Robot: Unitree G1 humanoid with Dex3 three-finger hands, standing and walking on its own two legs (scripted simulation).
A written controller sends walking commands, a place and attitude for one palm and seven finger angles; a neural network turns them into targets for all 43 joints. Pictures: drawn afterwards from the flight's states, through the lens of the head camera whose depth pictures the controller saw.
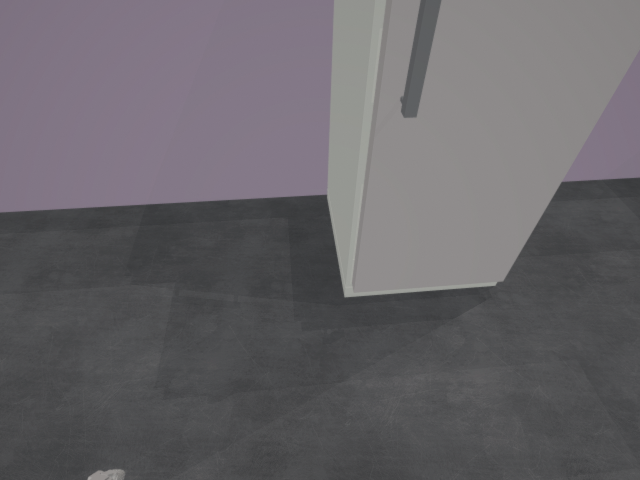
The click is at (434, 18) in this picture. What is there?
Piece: fridge door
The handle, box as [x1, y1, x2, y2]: [400, 0, 440, 117]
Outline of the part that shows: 440,0 420,1 404,95 400,98 402,103 401,112 404,117 416,116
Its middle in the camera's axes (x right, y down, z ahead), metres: +0.19 -0.43 +0.71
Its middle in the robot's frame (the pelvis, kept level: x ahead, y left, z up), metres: +0.85 -0.15 +0.26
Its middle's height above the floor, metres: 1.03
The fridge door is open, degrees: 0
